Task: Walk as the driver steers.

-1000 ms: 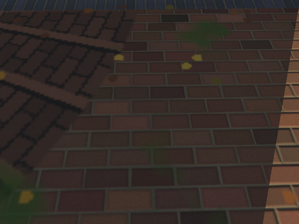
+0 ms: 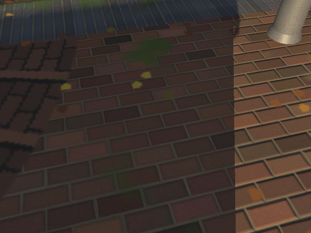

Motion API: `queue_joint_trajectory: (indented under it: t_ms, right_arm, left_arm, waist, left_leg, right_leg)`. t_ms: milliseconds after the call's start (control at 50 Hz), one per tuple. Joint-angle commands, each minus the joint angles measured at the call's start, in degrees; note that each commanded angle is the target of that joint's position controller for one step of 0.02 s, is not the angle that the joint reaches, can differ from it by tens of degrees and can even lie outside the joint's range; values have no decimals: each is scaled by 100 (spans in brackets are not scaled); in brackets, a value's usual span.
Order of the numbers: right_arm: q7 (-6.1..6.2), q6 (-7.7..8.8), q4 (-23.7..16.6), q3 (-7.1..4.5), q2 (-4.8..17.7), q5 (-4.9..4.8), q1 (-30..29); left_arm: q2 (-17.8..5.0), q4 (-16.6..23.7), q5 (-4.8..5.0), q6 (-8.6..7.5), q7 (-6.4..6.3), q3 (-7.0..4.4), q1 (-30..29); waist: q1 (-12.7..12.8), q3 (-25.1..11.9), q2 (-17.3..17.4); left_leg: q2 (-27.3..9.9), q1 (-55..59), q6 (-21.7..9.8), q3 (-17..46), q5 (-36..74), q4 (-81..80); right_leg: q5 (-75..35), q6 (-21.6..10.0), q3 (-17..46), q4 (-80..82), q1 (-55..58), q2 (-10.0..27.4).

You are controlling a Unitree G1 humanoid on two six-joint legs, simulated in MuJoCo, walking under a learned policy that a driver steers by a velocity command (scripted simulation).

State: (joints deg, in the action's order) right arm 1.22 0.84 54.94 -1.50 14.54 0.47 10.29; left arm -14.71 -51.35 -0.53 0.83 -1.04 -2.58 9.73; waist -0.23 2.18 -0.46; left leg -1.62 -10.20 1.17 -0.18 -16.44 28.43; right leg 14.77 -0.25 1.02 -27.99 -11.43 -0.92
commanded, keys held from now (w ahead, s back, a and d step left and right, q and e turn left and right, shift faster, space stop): no key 0.80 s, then w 0.20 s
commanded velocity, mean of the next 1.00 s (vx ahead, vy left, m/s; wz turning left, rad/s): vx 0.03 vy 0.00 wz -0.01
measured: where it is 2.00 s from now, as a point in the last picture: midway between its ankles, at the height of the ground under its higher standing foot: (146, 228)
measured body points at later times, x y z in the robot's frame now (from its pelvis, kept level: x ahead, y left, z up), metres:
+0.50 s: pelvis +0.00 +0.01 +0.00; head +0.01 +0.01 +0.45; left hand +0.06 +0.27 -0.15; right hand +0.05 -0.26 -0.14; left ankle -0.01 +0.13 -0.74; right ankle +0.00 -0.12 -0.74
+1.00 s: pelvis +0.02 +0.00 -0.01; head +0.02 +0.00 +0.44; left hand +0.04 +0.26 -0.16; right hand +0.02 -0.25 -0.16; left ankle -0.01 +0.13 -0.74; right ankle +0.00 -0.11 -0.73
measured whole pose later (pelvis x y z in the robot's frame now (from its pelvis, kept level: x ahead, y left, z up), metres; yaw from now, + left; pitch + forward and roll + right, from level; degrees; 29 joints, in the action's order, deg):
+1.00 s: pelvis +0.02 +0.00 -0.01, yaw +0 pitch +0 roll +0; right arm 1.8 2.5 61.2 -1.5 13.1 -1.3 19.3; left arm -12.5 -63.3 1.1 -2.5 -1.3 -1.6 15.7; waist -0.2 -0.7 0.3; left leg -0.6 -12.1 -1.3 0.1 -21.7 32.7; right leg 25.0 -3.1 0.1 -36.8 -15.2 -0.2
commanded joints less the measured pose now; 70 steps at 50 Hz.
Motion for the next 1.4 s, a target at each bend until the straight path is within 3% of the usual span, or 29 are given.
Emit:
queue_joint_trajectory:
  t_ms: [20, 360, 800, 820, 860, 900, 960, 980, 1000, 1040, 1060, 1080, 1100, 1120, 1140, 1180, 1220, 1260, 1320, 1360, 1400]
  right_arm:
    - [44, 41, -160, -129, 740, -6, -14]
    - [62, 6, 234, -51, 601, -17, 116]
    - [106, 5, 510, 23, 416, -28, 572]
    - [111, -3, 574, 33, 361, -31, 692]
    - [147, -28, 549, -32, 522, -100, 704]
    - [147, 41, 463, -61, 568, -133, 739]
    - [72, 227, 534, -160, 743, -200, 1244]
    - [51, 257, 548, -209, 868, -213, 1332]
    - [38, 276, 497, -223, 887, -217, 1250]
    - [6, 282, 259, -209, 846, -233, 710]
    - [-12, 280, 82, -189, 776, -255, 311]
    - [-31, 334, -114, -113, 469, -253, -33]
    - [-20, 471, -368, -63, 235, -212, -115]
    - [-25, 573, -400, -106, 409, -263, -175]
    - [-90, 636, -341, -113, 415, -332, 0]
    - [-174, 702, -324, -147, 428, -283, -55]
    - [-253, 674, -413, -182, 366, -225, -249]
    - [-331, 572, -480, -113, 128, -227, -385]
    - [-351, 489, -868, 25, -91, -201, -1252]
    - [-370, 432, -1020, 17, 48, -227, -1482]
    - [-416, 414, -1152, -14, 195, -240, -1639]
  left_arm:
    - [-581, 151, 11, -83, -27, -124, -145]
    - [-570, -614, 40, -87, -106, -55, 76]
    - [-387, -1060, 52, -78, -131, 46, 297]
    - [-325, -1124, 52, -72, -134, 62, 409]
    - [-436, -1119, 119, -67, -156, 14, 456]
    - [-392, -1013, 127, -170, -142, 15, 378]
    - [-141, -874, 155, -440, -28, 51, 246]
    - [-22, -822, 183, -511, 18, 72, 224]
    - [-16, -793, 201, -563, 55, 75, 206]
    - [20, -939, 244, -624, 87, 67, 693]
    - [-76, -1156, 241, -633, 76, 20, 1244]
    - [-517, -1384, 216, -650, 54, -115, 1956]
    - [-1245, -1519, 236, -682, 108, -309, 2690]
    - [-927, -1434, 101, -759, 133, -193, 2580]
    - [-587, -1309, 73, -816, 137, -101, 2267]
    - [-408, -1157, 99, -802, 185, -15, 1932]
    - [-136, -1138, 75, -686, 158, 92, 1980]
    - [-217, -1046, 34, -602, 58, 98, 1874]
    - [-543, -903, 5, -615, -59, 56, 1703]
    - [-717, -963, 66, -661, -65, -8, 1887]
    - [-705, -969, 122, -667, -51, -41, 1899]
  waist:
    - [-44, -145, 77]
    - [0, -86, 69]
    - [20, 13, 47]
    - [22, -118, 54]
    - [25, 173, 124]
    - [-10, 623, 214]
    - [-169, 566, 689]
    - [-140, 502, 992]
    - [-81, 570, 1036]
    - [313, 647, 956]
    - [575, 654, 742]
    - [800, 542, -167]
    - [930, 227, -1677]
    - [801, 216, -1222]
    - [558, 331, -709]
    - [360, 339, -280]
    - [306, 302, -373]
    - [251, 338, -398]
    - [359, 570, -433]
    - [365, 625, -522]
    - [301, 664, -459]
  left_leg:
    - [-226, -134, -148, 229, 750, -528]
    - [-77, -172, -149, 117, 810, -557]
    - [-4, -285, -167, 78, 676, -578]
    - [53, -237, -186, 25, 98, -602]
    - [112, -564, -380, 78, -1816, -555]
    - [-139, -889, -621, 491, -2719, -702]
    - [-906, -336, -1092, 1663, -2946, -1172]
    - [-1315, -231, -1308, 2255, -3077, -1503]
    - [-1535, -453, -1424, 2569, -2978, -1675]
    - [-1282, -1111, -1203, 2066, -2555, -1479]
    - [-891, -1667, -950, 1501, -1986, -1021]
    - [-226, -2431, -543, 505, -1033, 369]
    - [378, -3339, -223, -327, -858, 2337]
    - [265, -3997, -293, 244, -1479, 3575]
    - [24, -4351, -440, 479, -1172, 4204]
    - [-306, -4650, -585, 365, -355, 4213]
    - [-483, -4297, -529, 150, 85, 3753]
    - [-464, -3920, -372, -44, 565, 3117]
    - [-231, -2782, -256, -354, 1524, 1479]
    - [-141, -2410, -364, -378, 1734, 1016]
    - [-84, -2415, -581, -329, 1734, 640]
  right_leg:
    - [-842, -104, 264, 407, 76, 259]
    - [-920, -66, 186, 419, 124, 255]
    - [-757, -44, 101, 450, 5, 215]
    - [-177, -58, 31, 457, 49, 149]
    - [1786, -200, -79, 269, -371, -12]
    - [2453, -351, 56, 160, -925, 74]
    - [1586, -342, -141, -667, -1488, 42]
    - [1149, -332, -339, -1103, -1522, -16]
    - [987, -407, -293, -1247, -1361, 66]
    - [1046, -605, -336, -411, -394, 57]
    - [747, -641, -170, 212, 522, 88]
    - [1046, -864, 1017, 762, 1311, 713]
    - [1086, -1502, 3152, 1583, 2158, 1888]
    - [577, -1749, 3895, 1662, 2314, 2313]
    - [61, -1620, 3365, 1506, 2396, 2208]
    - [-888, -1294, 2277, 1542, 2413, 1895]
    - [-1723, -1038, 1439, 1705, 2106, 1551]
    - [-1903, -960, 766, 1919, 1629, 1343]
    - [-1624, -865, 51, 2344, 507, 1091]
    - [-1660, -869, -109, 2513, 572, 1289]
    - [-2205, -781, -324, 2318, 1078, 1450]
Keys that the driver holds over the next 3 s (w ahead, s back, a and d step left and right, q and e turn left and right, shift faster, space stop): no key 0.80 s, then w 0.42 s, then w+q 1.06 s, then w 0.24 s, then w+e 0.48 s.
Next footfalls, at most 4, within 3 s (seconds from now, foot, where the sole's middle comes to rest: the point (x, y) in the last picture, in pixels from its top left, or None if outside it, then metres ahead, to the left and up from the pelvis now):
1.50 left None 0.42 0.13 -0.77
2.00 right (157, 186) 0.74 0.01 -0.77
2.50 left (79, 170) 0.82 0.39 -0.77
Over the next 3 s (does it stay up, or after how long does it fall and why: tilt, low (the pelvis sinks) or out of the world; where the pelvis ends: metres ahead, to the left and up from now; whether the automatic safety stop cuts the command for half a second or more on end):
stays up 0.97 0.37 -0.01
